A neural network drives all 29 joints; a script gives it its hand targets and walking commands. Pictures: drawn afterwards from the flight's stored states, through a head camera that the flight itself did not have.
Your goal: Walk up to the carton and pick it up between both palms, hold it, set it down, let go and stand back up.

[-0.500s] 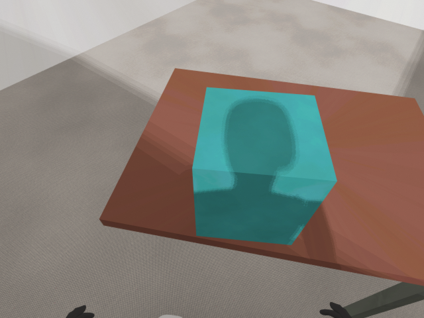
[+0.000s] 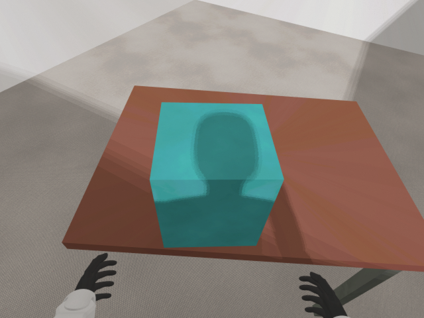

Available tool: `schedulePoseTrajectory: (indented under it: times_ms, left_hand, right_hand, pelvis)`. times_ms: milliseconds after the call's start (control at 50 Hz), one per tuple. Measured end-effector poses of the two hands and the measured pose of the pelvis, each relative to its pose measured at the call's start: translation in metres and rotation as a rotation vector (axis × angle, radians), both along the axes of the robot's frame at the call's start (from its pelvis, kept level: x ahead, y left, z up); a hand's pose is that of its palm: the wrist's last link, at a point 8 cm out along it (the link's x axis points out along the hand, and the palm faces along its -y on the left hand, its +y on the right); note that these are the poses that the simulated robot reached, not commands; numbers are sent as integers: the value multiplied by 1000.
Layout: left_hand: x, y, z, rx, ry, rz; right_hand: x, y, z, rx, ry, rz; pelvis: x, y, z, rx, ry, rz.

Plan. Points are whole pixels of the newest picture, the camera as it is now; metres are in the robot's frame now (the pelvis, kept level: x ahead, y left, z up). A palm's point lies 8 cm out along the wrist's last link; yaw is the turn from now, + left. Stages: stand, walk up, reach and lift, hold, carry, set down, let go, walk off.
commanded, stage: reach and lift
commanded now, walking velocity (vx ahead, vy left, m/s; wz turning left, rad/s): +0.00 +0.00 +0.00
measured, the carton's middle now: (211, 178) +0.38 +0.01 +0.03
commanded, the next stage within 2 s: none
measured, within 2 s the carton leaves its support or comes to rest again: neither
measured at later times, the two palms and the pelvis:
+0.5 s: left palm (76, 286) +0.18 +0.25 -0.05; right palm (321, 300) +0.17 -0.21 -0.06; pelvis +0.02 +0.02 +0.01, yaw -2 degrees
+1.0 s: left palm (85, 288) +0.16 +0.22 +0.00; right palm (328, 285) +0.18 -0.20 -0.01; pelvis +0.02 +0.02 +0.01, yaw -2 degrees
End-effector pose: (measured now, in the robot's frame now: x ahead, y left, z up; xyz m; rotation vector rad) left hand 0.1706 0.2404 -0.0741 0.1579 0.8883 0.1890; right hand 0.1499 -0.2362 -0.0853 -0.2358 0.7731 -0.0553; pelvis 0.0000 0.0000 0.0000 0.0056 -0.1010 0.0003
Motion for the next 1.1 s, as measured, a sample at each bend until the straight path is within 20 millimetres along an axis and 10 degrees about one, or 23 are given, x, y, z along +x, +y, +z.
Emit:
schedulePoseTrajectory:
  times_ms: [280, 680, 1100]
  left_hand:
    - [-10, 17, 16, 6, -112, 46]
    - [6, -3, 35, -49, -314, -36]
    - [-13, -30, 78, -72, -515, 11]
  right_hand:
    - [21, 7, 19, 40, -89, -11]
    - [19, 31, 42, 90, -225, -56]
    - [23, 35, 81, 189, -441, -87]
  pelvis:
    - [15, -8, 6, 2, 44, -3]
    - [26, 25, 9, -12, 27, -43]
    - [13, 11, 10, -2, 8, -38]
